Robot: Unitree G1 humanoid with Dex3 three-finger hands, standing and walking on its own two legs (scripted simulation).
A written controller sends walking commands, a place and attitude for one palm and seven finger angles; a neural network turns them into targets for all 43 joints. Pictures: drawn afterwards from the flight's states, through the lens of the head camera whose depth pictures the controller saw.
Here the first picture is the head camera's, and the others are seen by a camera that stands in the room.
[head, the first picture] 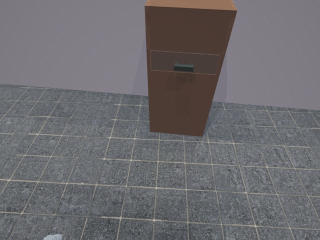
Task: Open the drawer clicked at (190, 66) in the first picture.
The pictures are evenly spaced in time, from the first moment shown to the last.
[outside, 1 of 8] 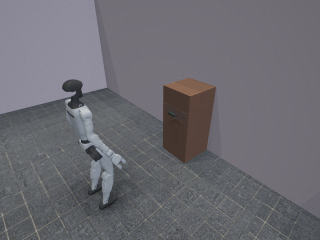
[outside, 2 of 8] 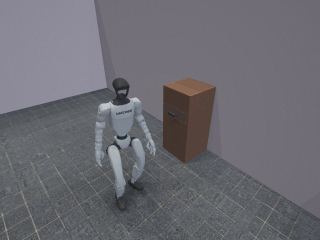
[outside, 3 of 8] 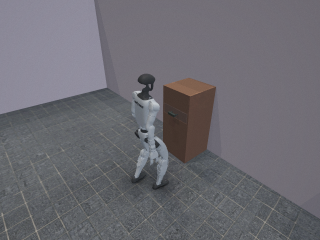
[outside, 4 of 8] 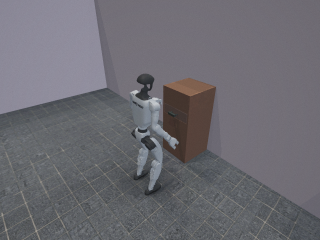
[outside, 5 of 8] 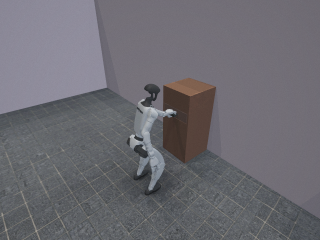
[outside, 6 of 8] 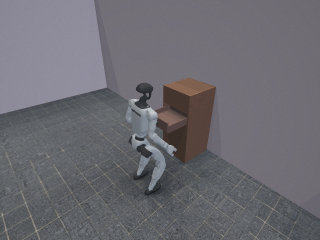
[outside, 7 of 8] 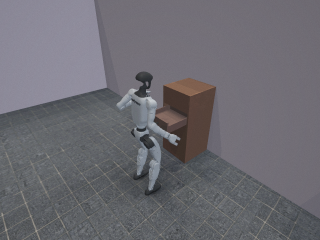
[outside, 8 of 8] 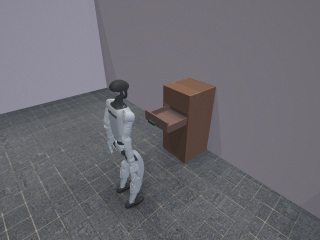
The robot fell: no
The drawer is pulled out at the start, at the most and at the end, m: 0.00 0.30 0.30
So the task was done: yes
